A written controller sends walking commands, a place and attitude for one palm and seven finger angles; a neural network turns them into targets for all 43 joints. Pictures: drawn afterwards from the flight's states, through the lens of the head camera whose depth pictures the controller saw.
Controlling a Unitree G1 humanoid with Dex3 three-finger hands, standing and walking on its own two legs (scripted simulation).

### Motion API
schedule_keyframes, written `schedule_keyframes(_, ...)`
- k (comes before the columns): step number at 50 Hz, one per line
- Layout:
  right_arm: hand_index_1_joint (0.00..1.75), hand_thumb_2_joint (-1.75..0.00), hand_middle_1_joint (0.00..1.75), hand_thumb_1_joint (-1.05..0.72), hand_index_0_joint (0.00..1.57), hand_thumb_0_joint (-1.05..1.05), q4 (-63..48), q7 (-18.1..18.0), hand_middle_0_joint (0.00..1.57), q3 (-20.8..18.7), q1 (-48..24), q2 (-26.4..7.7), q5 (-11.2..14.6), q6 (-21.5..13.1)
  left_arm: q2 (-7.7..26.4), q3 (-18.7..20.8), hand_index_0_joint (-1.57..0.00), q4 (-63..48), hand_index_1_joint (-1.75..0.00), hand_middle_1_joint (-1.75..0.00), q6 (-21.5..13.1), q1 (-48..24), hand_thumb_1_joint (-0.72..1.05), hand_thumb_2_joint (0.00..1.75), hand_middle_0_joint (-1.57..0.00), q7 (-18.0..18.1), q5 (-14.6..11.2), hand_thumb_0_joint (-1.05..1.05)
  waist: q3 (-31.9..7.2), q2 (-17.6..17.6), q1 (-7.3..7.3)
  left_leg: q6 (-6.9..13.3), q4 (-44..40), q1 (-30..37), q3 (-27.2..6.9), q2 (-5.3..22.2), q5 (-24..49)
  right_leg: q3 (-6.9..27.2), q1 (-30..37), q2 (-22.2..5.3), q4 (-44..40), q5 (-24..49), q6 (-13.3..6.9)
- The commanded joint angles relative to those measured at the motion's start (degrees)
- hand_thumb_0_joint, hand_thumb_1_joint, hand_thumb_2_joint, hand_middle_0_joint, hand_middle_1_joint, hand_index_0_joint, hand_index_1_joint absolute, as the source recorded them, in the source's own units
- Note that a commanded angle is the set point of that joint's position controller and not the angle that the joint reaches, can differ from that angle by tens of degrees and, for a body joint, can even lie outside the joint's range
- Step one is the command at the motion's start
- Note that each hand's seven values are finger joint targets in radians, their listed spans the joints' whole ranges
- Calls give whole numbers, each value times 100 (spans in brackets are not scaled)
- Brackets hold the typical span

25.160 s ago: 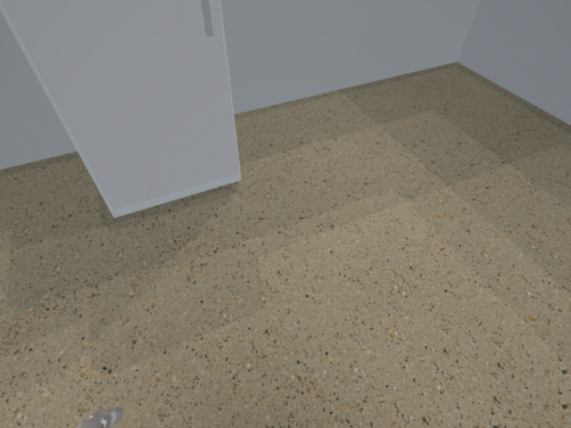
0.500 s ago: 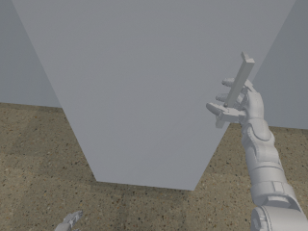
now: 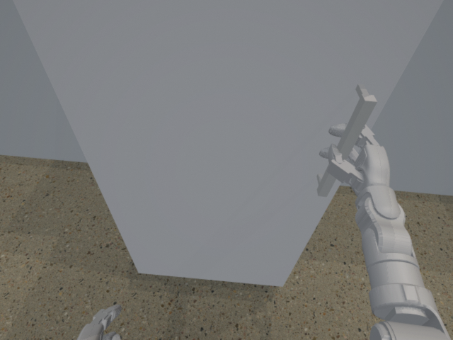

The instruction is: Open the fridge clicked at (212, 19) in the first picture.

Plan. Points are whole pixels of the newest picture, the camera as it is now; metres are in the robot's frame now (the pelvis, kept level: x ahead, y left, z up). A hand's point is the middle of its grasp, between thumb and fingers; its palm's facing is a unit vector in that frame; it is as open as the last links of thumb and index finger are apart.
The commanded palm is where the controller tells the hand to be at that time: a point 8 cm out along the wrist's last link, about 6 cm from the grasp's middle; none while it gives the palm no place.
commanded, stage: grip the handle and tug to test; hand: right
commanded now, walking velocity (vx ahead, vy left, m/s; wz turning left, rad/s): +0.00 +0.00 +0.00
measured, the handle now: (339, 147) +0.45 -0.17 +0.13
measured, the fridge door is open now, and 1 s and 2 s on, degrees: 0 0 1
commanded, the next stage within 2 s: pull the door a little, standing still in 0.50 s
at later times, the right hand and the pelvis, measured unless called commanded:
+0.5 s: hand (334, 165) +0.39 -0.15 +0.14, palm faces +0.00 +1.00 +0.01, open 5.7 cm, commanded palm +0.34 -0.20 +0.14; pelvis +0.03 +0.00 +0.00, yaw +2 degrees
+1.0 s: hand (334, 165) +0.39 -0.15 +0.14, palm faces +0.01 +1.00 +0.00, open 5.8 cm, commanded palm +0.32 -0.20 +0.14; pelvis +0.08 +0.00 +0.01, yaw +2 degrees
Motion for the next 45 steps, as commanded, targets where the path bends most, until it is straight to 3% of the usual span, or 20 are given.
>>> schedule_keyframes(1, 140, -90, 140, -90, 45, 0, -1661, 225, 45, -102, -2146, -841, 50, -407, 708, 259, -20, -781, -30, -30, -223, -379, 90, 90, -20, 63, -22, 0, -1710, 150, -57, -186, -341, -407, -246, -63, 3227, 368, 1887, 167, -8, 2005, -250)
schedule_keyframes(2, 140, -90, 140, -90, 45, 0, -1726, 233, 45, -151, -2176, -959, 59, -415, 738, 261, -20, -781, -30, -30, -204, -345, 90, 90, -20, 75, -11, 0, -1742, 338, -29, -207, -338, -272, -245, -48, 3336, 353, 1819, 167, 7, 2038, -266)
schedule_keyframes(6, 140, -90, 140, -90, 45, 0, -1902, 301, 45, -49, -1940, -771, 82, -305, 683, 244, -20, -850, -30, -30, -181, -448, 90, 90, -20, 71, -38, 0, -1720, 91, -96, -182, -304, -281, -225, -50, 3444, 357, 1907, 174, -31, 2184, -246)
schedule_keyframes(9, 140, -90, 140, -90, 45, 0, -2057, 304, 45, -312, -1476, -989, 119, -226, 699, 250, -20, -906, -30, -30, -160, -490, 90, 90, -20, 61, -23, 0, -1818, 180, -201, -207, -292, -99, -249, -23, 3699, 327, 1883, 179, -21, 2322, -255)
schedule_keyframes(10, 140, -90, 140, -90, 45, 0, -2190, 323, 45, -193, -1501, -882, 119, -206, 683, 241, -20, -926, -30, -30, -142, -516, 90, 90, -20, 63, -25, 0, -1804, 167, -168, -215, -277, -58, -256, -13, 3856, 310, 1901, 185, -27, 2408, -258)
schedule_keyframes(13, 140, -90, 140, -90, 45, 0, -2423, 347, 45, -391, -826, -993, 177, -135, 673, 246, -20, -1023, -30, -30, -130, -569, 90, 90, -20, 42, -18, 0, -1899, 355, -298, -278, -226, 207, -271, 36, 4324, 280, 1829, 180, -39, 2570, -273)
schedule_keyframes(15, 140, -90, 140, -90, 45, 0, -2564, 383, 45, -431, -730, -1027, 199, -46, 671, 235, -20, -1064, -30, -30, -96, -609, 90, 90, -20, 56, -25, 0, -1799, 372, -292, -284, -231, 247, -265, 35, 4390, 248, 1780, 188, -71, 2549, -264)
schedule_keyframes(23, 140, -90, 140, -90, 45, 0, -3342, 417, 45, -706, 533, -1137, 306, 254, 622, 218, -20, -1294, -30, -30, -22, -790, 90, 90, -20, 45, -19, 0, -1734, 351, -442, -322, -208, 592, -255, 87, 4906, 177, 1759, 146, -147, 2844, -239)
schedule_keyframes(24, 140, -90, 140, -90, 45, 0, -3429, 425, 45, -667, 605, -1098, 304, 303, 611, 209, -20, -1314, -30, -30, -3, -836, 90, 90, -20, 51, -28, 0, -1663, 222, -444, -302, -217, 573, -251, 76, 4812, 162, 1762, 148, -179, 2831, -223)
schedule_keyframes(26, 140, -90, 140, -90, 45, 0, -3704, 406, 45, -484, 576, -925, 297, 375, 584, 207, -20, -1349, -30, -30, -5, -862, 90, 90, -20, 52, -28, 0, -1617, 69, -398, -257, -260, 405, -216, 29, 4489, 202, 1931, 112, -188, 2961, -215)
schedule_keyframes(27, 140, -90, 140, -90, 45, 0, -3842, 389, 45, -392, 590, -864, 307, 384, 601, 217, -20, -1362, -30, -30, -11, -836, 90, 90, -20, 52, -5, 0, -1625, 219, -373, -257, -282, 456, -200, 29, 4491, 196, 1971, 94, -161, 3020, -223)
schedule_keyframes(28, 140, -90, 140, -90, 45, 0, -3889, 352, 45, -580, 828, -1000, 303, 430, 592, 225, -20, -1363, -30, -30, -12, -875, 90, 90, -20, 52, -12, 0, -1588, 126, -419, -275, -283, 434, -230, 43, 4611, 200, 1974, 77, -180, 3072, -218)
schedule_keyframes(30, 140, -90, 140, -90, 45, 0, -4047, 325, 45, -535, 982, -938, 286, 522, 583, 212, -20, -1387, -30, -30, 6, -869, 90, 90, -20, 52, 1, 0, -1607, 119, -416, -272, -278, 479, -216, 47, 4691, 198, 2008, 81, -194, 3216, -211)
schedule_keyframes(32, 140, -90, 140, -90, 45, 0, -3909, 266, 45, -171, -75, -771, 235, 598, 623, 214, -20, -1224, -30, -30, 26, -777, 90, 90, -20, 109, 16, 0, -1365, 217, -124, -263, -360, 241, -195, 17, 4457, 212, 2048, 79, -149, 3058, -224)
schedule_keyframes(33, 140, -90, 140, -90, 45, 0, -3786, 208, 45, -371, -313, -950, 214, 643, 636, 238, -20, -1160, -30, -30, 22, -765, 90, 90, -20, 136, 19, 0, -1348, 197, -122, -247, -387, 137, -196, -7, 4301, 248, 2018, 70, -161, 2948, -210)
schedule_keyframes(34, 140, -90, 140, -90, 45, 0, -3639, 200, 45, -315, 33, -796, 197, 704, 610, 229, -20, -1175, -30, -30, 32, -763, 90, 90, -20, 132, 28, 0, -1264, 175, -178, -235, -374, 138, -177, -9, 4251, 247, 1996, 72, -176, 2956, -200)
schedule_keyframes(35, 140, -90, 140, -90, 45, 0, -3805, 188, 45, -310, 182, -761, 197, 719, 596, 229, -20, -1224, -30, -30, 30, -792, 90, 90, -20, 126, 33, 0, -1416, 40, -227, -239, -371, 189, -189, 20, 4323, 243, 2073, 93, -173, 3040, -203)
schedule_keyframes(40, 140, -90, 140, -90, 45, 0, -4316, 267, 45, -174, 919, -657, 185, 751, 542, 196, -20, -1301, -30, -30, 55, -858, 90, 90, -20, 100, 62, 0, -1794, 106, -339, -268, -262, 511, -179, 89, 4885, 285, 2275, 71, -151, 3687, -199)
schedule_keyframes(42, 140, -90, 140, -90, 45, 0, -4443, 306, 45, -181, 1367, -663, 222, 757, 546, 185, -20, -1370, -30, -30, 61, -883, 90, 90, -20, 94, 77, 0, -1745, 409, -394, -291, -266, 668, -171, 104, 5025, 264, 2150, 66, -167, 3616, -209)
schedule_keyframes(45, 140, -90, 140, -90, 45, 0, -4910, 376, 45, -129, 1880, -570, 264, 731, 481, 147, -20, -1492, -30, -30, 58, -1016, 90, 90, -20, 64, 73, 0, -1570, 383, -430, -301, -290, 693, -161, 116, 5040, 258, 2062, 66, -268, 3461, -204)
